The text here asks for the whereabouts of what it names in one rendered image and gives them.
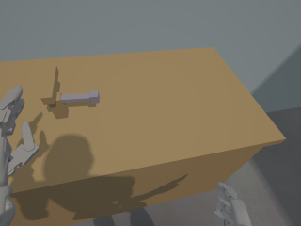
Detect left robot hand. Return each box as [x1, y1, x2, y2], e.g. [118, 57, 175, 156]
[0, 85, 39, 186]

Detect right robot hand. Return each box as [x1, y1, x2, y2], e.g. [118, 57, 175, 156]
[214, 182, 252, 226]

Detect tap lever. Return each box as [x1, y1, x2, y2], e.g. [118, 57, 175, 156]
[60, 90, 100, 104]

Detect robot left forearm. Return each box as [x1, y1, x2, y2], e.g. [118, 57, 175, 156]
[0, 185, 16, 226]

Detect counter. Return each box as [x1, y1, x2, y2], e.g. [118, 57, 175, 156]
[0, 47, 286, 226]

